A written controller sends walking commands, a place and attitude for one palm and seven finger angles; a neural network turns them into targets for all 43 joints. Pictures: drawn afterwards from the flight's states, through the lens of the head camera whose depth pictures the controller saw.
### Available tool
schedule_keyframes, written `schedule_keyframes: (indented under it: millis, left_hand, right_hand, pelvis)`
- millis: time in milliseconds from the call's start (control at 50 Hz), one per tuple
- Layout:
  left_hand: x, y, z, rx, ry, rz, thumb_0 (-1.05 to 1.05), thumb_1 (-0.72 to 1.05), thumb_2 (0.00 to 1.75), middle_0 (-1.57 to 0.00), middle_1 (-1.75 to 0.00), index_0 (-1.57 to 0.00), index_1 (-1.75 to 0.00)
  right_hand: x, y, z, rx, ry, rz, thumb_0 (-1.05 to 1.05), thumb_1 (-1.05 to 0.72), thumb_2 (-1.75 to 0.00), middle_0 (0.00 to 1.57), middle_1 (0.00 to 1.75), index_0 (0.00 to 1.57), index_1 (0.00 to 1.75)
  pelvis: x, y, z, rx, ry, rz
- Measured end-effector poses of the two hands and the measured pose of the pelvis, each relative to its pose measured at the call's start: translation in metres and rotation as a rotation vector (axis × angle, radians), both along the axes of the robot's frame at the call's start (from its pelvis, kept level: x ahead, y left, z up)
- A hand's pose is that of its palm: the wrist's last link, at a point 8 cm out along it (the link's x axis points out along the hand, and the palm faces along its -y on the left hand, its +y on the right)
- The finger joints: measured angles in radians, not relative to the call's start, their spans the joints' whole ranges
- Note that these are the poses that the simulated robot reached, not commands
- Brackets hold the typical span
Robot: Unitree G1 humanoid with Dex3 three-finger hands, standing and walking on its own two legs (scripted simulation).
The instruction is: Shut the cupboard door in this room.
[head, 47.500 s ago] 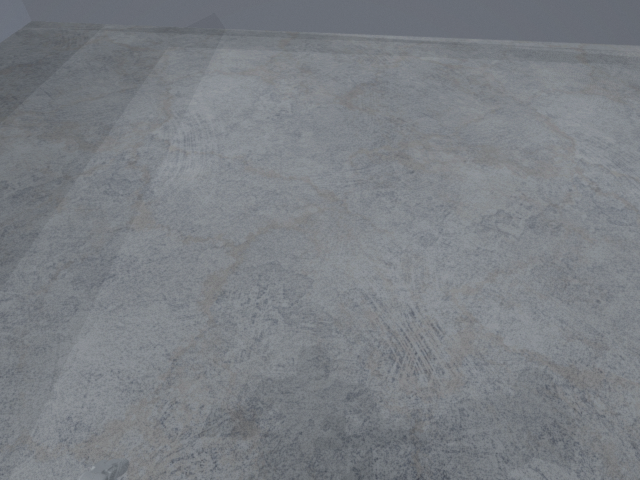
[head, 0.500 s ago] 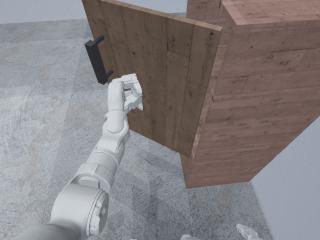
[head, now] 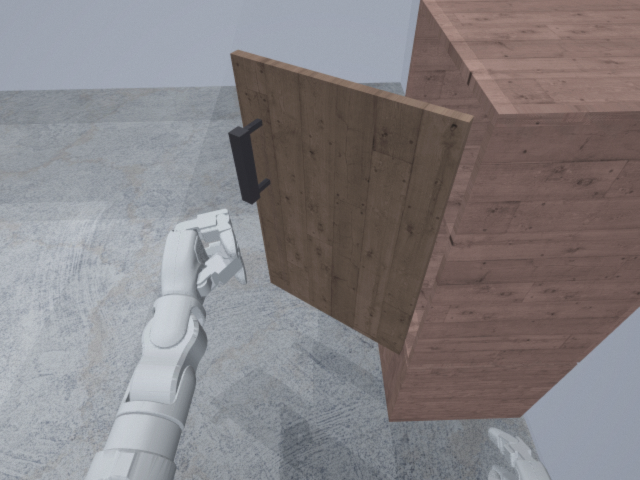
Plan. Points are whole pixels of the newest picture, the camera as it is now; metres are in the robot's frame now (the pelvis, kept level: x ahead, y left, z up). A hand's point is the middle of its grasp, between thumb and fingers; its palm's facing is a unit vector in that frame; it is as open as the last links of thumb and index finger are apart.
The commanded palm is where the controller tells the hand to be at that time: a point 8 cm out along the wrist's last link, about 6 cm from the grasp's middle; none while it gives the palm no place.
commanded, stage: draw the hand back to the body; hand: left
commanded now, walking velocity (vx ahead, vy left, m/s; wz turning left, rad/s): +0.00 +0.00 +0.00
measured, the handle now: (253, 161) +0.61 +0.15 +0.07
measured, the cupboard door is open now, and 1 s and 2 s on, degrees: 55 55 55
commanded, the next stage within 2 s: step back with the hand held close in 1.12 s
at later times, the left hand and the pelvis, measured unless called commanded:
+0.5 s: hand (101, 318) +0.24 +0.23 +0.15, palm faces +0.29 -0.91 -0.31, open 4.3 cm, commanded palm +0.19 +0.28 +0.17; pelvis +0.01 +0.02 +0.02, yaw +1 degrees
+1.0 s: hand (10, 356) +0.19 +0.29 +0.16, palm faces +0.47 -0.80 -0.38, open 7.3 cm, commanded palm +0.14 +0.32 +0.19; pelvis +0.01 +0.02 +0.02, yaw +2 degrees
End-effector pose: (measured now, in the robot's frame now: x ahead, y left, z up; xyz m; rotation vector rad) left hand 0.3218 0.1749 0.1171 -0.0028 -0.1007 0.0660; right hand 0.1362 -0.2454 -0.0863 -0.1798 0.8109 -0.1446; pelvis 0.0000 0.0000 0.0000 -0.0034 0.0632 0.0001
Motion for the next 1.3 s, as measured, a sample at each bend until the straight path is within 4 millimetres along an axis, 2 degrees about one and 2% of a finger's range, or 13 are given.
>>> schedule_keyframes:
  millis: [120, 240, 360, 460, 640, 820, 900, 1000, 1180, 1300]
  left_hand:
    - [-0.031, 0.017, 0.011, 0.108, 0.023, -0.01, 0.01, 0.9, 0.9, -1.23, -1.42, -1.23, -1.42]
    - [-0.069, 0.047, 0.015, 0.204, 0.057, 0.054, 0.01, 0.89, 0.9, -1.11, -1.28, -1.11, -1.29]
    - [-0.097, 0.077, 0.031, 0.264, 0.053, 0.159, 0.01, 0.89, 0.9, -0.95, -1.12, -0.96, -1.12]
    - [-0.111, 0.093, 0.044, 0.304, 0.039, 0.216, 0.01, 0.89, 0.9, -0.82, -0.97, -0.82, -0.97]
    - [-0.141, 0.126, 0.059, 0.392, 0.037, 0.317, 0.01, 0.89, 0.89, -0.58, -0.7, -0.58, -0.7]
    - [-0.176, 0.156, 0.078, 0.484, 0.018, 0.45, 0.01, 0.89, 0.89, -0.34, -0.44, -0.34, -0.44]
    - [-0.18, 0.154, 0.072, 0.45, 0.022, 0.474, 0.01, 0.89, 0.89, -0.27, -0.37, -0.27, -0.37]
    - [-0.173, 0.144, 0.062, 0.408, 0.031, 0.444, 0.01, 0.89, 0.89, -0.23, -0.32, -0.23, -0.32]
    - [-0.165, 0.141, 0.076, 0.449, -0.012, 0.419, 0.01, 0.89, 0.89, -0.21, -0.3, -0.21, -0.3]
    - [-0.162, 0.144, 0.074, 0.463, 0.006, 0.423, 0.01, 0.89, 0.89, -0.21, -0.3, -0.21, -0.3]
  right_hand:
    - [0.048, 0.025, 0.026, 0.029, -0.137, 0.059, 0.01, -0.91, -0.9, 0.2, 0.3, 0.2, 0.3]
    - [0.067, 0.051, 0.039, 0.043, -0.16, 0.118, 0.01, -0.91, -0.9, 0.2, 0.3, 0.2, 0.3]
    - [0.065, 0.067, 0.031, 0.05, -0.116, 0.165, 0.01, -0.91, -0.9, 0.2, 0.3, 0.2, 0.3]
    - [0.056, 0.07, 0.021, 0.056, -0.068, 0.163, 0.01, -0.91, -0.9, 0.2, 0.3, 0.21, 0.3]
    - [0.044, 0.057, 0.017, 0.037, -0.039, 0.116, 0.01, -0.91, -0.9, 0.2, 0.3, 0.21, 0.3]
    - [0.051, 0.046, 0.023, 0.007, -0.081, 0.109, 0.01, -0.91, -0.9, 0.2, 0.3, 0.2, 0.3]
    - [0.056, 0.046, 0.025, -0.001, -0.096, 0.129, 0.01, -0.91, -0.9, 0.2, 0.3, 0.2, 0.3]
    - [0.059, 0.049, 0.028, -0.003, -0.112, 0.138, 0.01, -0.91, -0.9, 0.2, 0.3, 0.2, 0.3]
    - [0.059, 0.052, 0.029, 0.018, -0.128, 0.129, 0.01, -0.91, -0.9, 0.2, 0.3, 0.21, 0.3]
    - [0.055, 0.047, 0.023, 0.022, -0.09, 0.115, 0.01, -0.91, -0.9, 0.2, 0.3, 0.21, 0.3]
  pelvis:
    - [0.002, 0.004, 0.006, 0.002, -0.047, 0.006]
    - [0.005, 0.007, 0.013, -0.001, -0.089, 0.016]
    - [0.007, 0.013, 0.017, -0.006, -0.113, 0.026]
    - [0.009, 0.018, 0.019, -0.005, -0.12, 0.027]
    - [0.014, 0.02, 0.019, -0.009, -0.121, 0.019]
    - [0.014, 0.019, 0.019, -0.01, -0.121, 0.022]
    - [0.011, 0.019, 0.019, -0.008, -0.122, 0.03]
    - [0.01, 0.017, 0.019, -0.006, -0.12, 0.03]
    - [0.015, 0.014, 0.019, -0.008, -0.123, 0.019]
    - [0.015, 0.013, 0.019, -0.013, -0.102, 0.018]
